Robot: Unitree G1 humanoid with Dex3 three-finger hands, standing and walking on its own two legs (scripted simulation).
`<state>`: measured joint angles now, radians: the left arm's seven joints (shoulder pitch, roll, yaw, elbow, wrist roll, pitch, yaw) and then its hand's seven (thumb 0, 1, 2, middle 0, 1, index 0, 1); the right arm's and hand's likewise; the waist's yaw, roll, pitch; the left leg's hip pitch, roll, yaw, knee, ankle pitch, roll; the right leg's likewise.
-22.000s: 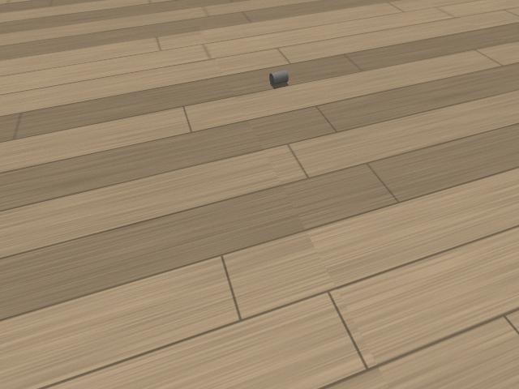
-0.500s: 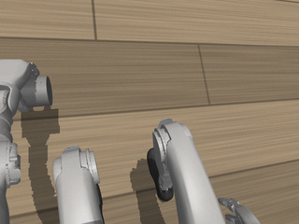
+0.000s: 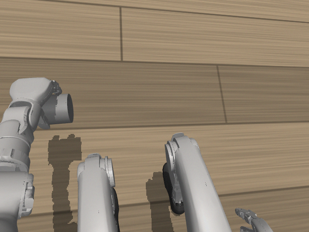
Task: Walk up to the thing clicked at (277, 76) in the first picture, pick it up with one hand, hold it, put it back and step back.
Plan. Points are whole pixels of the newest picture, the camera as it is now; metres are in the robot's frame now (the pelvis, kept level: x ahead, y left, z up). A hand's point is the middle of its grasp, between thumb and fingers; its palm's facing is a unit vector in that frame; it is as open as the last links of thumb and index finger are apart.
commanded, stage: lift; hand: left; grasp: from above
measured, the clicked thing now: (48, 109) +0.47 +0.23 -0.18
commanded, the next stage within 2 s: hold in 1.24 s
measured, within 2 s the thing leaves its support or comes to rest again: neither
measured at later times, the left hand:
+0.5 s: hand out of the picture +0.41 +0.23 +0.06, palm faces -0.47 -0.03 -0.88, open 10.5 cm
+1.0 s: hand out of the picture +0.38 +0.21 +0.20, palm faces -0.47 -0.04 -0.88, open 10.5 cm
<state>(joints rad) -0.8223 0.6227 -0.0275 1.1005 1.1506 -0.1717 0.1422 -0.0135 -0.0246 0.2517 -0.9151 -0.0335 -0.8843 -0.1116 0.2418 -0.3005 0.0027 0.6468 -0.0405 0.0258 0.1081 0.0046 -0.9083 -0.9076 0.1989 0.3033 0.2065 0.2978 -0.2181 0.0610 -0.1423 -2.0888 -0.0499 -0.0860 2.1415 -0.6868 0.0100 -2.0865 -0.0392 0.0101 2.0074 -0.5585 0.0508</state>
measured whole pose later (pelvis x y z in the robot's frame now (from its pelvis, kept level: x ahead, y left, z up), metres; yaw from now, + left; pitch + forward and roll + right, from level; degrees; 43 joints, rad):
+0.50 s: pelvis +0.02 -0.01 +0.15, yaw +2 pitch +28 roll -3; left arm -0.51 0.51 -0.11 0.82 1.03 -0.08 0.08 -0.01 -0.07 0.31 -0.94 -0.02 -0.90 -0.12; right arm 0.18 -0.25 -0.03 0.67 0.03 0.06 -0.01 0.01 -0.91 -0.90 0.20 0.30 0.21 0.30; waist -0.12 0.05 -0.19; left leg -1.50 -0.01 -0.05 1.65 -0.64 0.00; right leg -1.53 -0.03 0.01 1.56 -0.51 0.06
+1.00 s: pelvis +0.05 -0.02 +0.28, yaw +1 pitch +14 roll -1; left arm -0.37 0.42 -0.17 0.86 1.04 -0.08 0.11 -0.01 -0.07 0.32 -0.93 -0.02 -0.88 -0.15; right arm 0.25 -0.25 -0.04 0.74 0.03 0.03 -0.05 0.01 -0.91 -0.91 0.20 0.30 0.20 0.30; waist -0.08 0.03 -0.12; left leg -0.83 0.03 -0.03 1.07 -0.48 -0.01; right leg -0.88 -0.01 0.02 1.01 -0.37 0.04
